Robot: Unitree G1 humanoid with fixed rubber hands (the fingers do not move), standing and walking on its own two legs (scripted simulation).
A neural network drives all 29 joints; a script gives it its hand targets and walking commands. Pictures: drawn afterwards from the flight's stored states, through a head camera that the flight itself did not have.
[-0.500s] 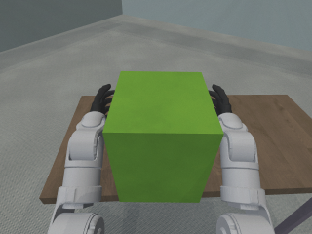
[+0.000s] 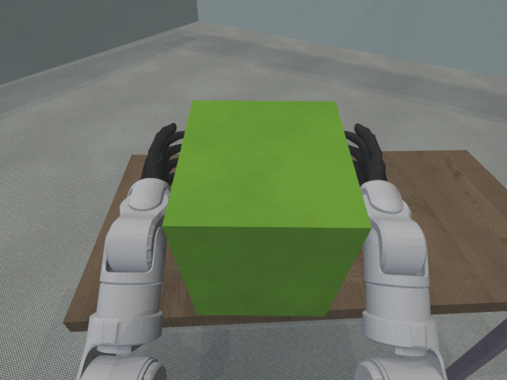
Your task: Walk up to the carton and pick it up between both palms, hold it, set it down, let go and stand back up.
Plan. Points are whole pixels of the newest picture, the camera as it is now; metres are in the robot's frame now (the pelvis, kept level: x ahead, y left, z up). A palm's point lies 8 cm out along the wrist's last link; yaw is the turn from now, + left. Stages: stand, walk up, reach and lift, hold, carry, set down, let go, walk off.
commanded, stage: hold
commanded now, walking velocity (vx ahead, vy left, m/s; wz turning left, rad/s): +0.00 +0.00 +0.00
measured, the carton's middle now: (262, 214) +0.33 +0.00 +0.15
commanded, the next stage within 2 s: none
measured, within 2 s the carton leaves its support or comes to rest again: neither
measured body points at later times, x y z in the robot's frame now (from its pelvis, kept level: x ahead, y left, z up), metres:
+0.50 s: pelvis +0.00 +0.00 +0.00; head -0.03 +0.00 +0.45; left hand +0.36 +0.15 +0.16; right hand +0.36 -0.14 +0.16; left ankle +0.03 +0.12 -0.76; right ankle +0.02 -0.13 -0.76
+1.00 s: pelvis +0.00 +0.00 +0.00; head -0.05 +0.00 +0.45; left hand +0.37 +0.16 +0.20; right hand +0.37 -0.14 +0.20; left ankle +0.03 +0.12 -0.76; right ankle +0.02 -0.13 -0.76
